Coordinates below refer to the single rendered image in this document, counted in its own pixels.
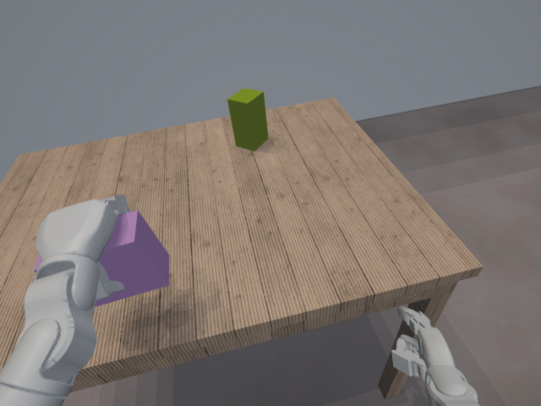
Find table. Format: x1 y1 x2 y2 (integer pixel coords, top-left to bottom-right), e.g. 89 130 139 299
0 97 484 400

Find right robot forearm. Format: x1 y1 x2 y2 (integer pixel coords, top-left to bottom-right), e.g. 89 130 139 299
425 365 480 406

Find left robot forearm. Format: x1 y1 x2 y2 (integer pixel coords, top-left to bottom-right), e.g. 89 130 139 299
0 254 100 406

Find right robot hand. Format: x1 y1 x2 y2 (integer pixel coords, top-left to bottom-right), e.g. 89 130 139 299
391 306 456 381

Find left robot hand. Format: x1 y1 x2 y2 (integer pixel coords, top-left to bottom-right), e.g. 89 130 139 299
36 195 131 300

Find sponge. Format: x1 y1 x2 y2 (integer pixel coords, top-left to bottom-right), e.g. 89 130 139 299
34 210 169 306

